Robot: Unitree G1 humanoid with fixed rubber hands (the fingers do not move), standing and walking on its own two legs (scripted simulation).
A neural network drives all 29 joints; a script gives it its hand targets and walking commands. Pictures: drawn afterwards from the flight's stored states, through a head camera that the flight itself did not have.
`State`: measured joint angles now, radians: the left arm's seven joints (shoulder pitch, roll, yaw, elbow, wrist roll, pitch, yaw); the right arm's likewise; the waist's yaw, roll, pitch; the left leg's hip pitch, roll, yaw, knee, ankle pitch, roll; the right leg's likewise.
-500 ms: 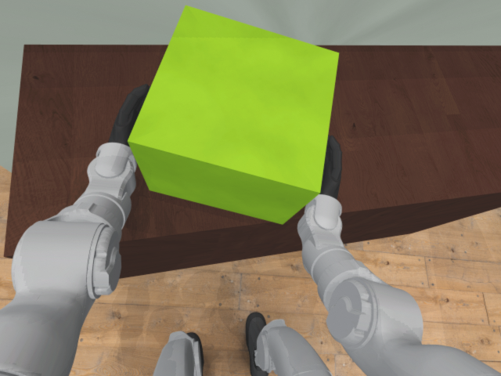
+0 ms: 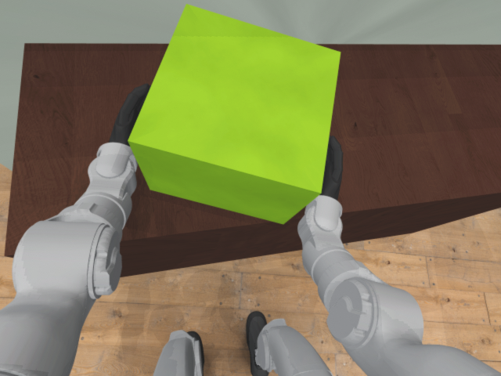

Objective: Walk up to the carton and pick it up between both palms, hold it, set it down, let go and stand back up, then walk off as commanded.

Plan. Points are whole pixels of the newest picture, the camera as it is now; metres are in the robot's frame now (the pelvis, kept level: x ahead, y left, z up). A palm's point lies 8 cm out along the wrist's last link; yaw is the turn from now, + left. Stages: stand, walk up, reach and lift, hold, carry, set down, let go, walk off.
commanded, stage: reach and lift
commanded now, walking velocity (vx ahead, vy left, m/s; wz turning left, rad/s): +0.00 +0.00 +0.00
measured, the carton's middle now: (239, 125) +0.49 -0.02 +0.00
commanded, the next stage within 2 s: none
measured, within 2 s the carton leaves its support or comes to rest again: leaves its support in 1.26 s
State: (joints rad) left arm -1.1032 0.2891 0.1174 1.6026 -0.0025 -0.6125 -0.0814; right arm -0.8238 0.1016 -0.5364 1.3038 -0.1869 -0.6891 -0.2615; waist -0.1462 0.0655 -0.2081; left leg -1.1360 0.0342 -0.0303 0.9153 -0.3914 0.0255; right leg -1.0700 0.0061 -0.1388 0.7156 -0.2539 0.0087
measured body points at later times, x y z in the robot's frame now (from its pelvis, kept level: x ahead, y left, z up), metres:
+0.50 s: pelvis +0.00 +0.00 +0.00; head +0.19 +0.03 +0.41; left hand +0.49 +0.15 -0.03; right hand +0.40 -0.17 -0.04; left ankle -0.01 +0.08 -0.68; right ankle +0.02 -0.14 -0.68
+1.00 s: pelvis -0.01 -0.01 +0.00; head +0.16 +0.02 +0.42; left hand +0.47 +0.15 -0.03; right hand +0.39 -0.17 -0.04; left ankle -0.01 +0.08 -0.68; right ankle +0.02 -0.14 -0.68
